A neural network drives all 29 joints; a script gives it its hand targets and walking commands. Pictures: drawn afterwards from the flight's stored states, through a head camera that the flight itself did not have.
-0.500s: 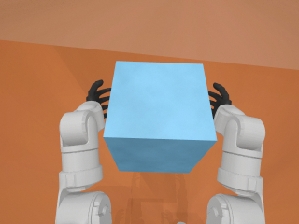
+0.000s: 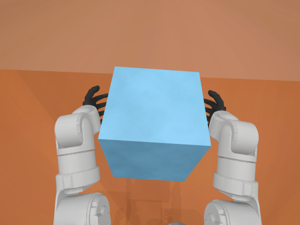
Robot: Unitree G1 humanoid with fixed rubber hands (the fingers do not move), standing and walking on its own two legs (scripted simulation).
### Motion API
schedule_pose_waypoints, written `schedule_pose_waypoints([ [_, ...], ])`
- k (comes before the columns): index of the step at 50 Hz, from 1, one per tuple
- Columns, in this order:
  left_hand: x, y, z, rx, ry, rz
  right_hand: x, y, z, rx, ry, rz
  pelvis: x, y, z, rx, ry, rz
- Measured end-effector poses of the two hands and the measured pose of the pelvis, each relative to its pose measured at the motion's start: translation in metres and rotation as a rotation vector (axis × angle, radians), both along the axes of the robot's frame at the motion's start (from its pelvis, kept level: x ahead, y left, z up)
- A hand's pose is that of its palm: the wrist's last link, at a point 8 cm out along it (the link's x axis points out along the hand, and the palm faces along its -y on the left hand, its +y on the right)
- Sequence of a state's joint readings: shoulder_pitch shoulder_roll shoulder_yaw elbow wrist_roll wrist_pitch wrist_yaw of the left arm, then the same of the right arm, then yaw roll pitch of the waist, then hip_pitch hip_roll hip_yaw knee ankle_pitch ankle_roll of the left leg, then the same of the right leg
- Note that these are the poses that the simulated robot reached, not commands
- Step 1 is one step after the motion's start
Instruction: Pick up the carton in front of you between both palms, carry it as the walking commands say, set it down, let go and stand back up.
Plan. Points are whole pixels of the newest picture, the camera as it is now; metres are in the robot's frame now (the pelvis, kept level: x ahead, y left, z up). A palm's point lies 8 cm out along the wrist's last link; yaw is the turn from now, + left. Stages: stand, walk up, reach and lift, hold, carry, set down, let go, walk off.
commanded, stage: carry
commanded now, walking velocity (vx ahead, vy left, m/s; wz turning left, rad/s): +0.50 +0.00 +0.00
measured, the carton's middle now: (152, 129) +0.36 -0.03 +0.07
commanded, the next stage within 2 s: none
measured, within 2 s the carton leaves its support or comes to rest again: neither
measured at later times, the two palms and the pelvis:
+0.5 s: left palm (91, 48) +0.59 +0.14 +0.18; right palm (186, 42) +0.62 -0.16 +0.18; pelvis +0.24 -0.04 +0.05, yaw +1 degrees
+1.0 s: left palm (99, 39) +0.67 +0.13 +0.17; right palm (186, 38) +0.67 -0.17 +0.17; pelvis +0.34 -0.02 +0.05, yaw +0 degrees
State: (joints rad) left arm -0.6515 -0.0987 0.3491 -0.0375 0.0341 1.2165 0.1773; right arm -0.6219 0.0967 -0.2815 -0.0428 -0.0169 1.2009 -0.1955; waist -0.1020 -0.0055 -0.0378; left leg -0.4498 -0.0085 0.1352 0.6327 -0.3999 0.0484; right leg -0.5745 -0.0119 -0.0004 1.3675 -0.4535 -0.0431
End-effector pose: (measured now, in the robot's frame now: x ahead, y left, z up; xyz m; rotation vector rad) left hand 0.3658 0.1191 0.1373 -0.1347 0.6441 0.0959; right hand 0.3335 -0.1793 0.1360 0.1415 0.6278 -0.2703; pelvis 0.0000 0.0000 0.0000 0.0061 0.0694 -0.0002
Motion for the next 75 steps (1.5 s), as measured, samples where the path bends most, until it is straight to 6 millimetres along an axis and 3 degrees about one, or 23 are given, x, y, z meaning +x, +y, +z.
schedule_pose_waypoints([
  [4,0.045,-0.004,0.009,-0.016,-0.024,0.01,0.047,-0.005,0.013,0.002,-0.026,-0.007,0.043,-0.002,0.012,-0.01,0.004,-0.001],
  [9,0.106,-0.001,0.03,0.01,-0.098,0.051,0.124,-0.003,0.036,0.005,-0.1,0.036,0.106,-0.013,0.016,-0.015,0.012,0.005],
  [12,0.142,0.002,0.036,0.034,-0.12,0.081,0.173,0.0,0.039,0.012,-0.12,0.083,0.149,-0.025,0.01,-0.02,-0.001,0.01],
  [15,0.166,0.008,0.034,0.057,-0.08,0.119,0.213,0.006,0.033,0.026,-0.083,0.136,0.179,-0.035,0.015,-0.027,-0.01,0.019],
  [20,0.191,0.019,0.029,0.045,0.002,0.173,0.252,0.018,0.03,0.06,-0.003,0.156,0.212,-0.042,0.038,-0.003,0.001,0.028],
  [25,0.226,0.022,0.046,0.026,-0.073,0.167,0.282,0.021,0.048,0.055,-0.078,0.139,0.241,-0.038,0.045,-0.001,0.001,0.024],
  [34,0.283,0.009,0.072,0.03,-0.087,0.078,0.313,0.007,0.075,0.004,-0.089,0.087,0.301,-0.026,0.048,-0.005,-0.024,0.01],
  [38,0.298,0.004,0.071,0.038,-0.037,0.067,0.324,0.002,0.07,0.014,-0.04,0.074,0.32,-0.023,0.047,-0.007,-0.033,0.005],
  [42,0.304,0.003,0.054,0.035,0.032,0.068,0.331,0.002,0.054,0.026,0.029,0.065,0.333,-0.022,0.048,-0.007,-0.043,0.003],
  [49,0.307,0.008,0.032,0.028,0.056,0.081,0.338,0.006,0.034,0.027,0.054,0.072,0.34,-0.021,0.049,-0.007,-0.061,0.002],
  [58,0.31,0.012,0.036,0.036,0.004,0.086,0.345,0.01,0.038,0.016,0.003,0.088,0.346,-0.021,0.05,-0.007,-0.065,0.006],
  [75,0.306,0.011,0.039,0.043,0.01,0.076,0.338,0.009,0.041,0.011,0.008,0.086,0.346,-0.019,0.052,-0.008,-0.076,0.006],
])
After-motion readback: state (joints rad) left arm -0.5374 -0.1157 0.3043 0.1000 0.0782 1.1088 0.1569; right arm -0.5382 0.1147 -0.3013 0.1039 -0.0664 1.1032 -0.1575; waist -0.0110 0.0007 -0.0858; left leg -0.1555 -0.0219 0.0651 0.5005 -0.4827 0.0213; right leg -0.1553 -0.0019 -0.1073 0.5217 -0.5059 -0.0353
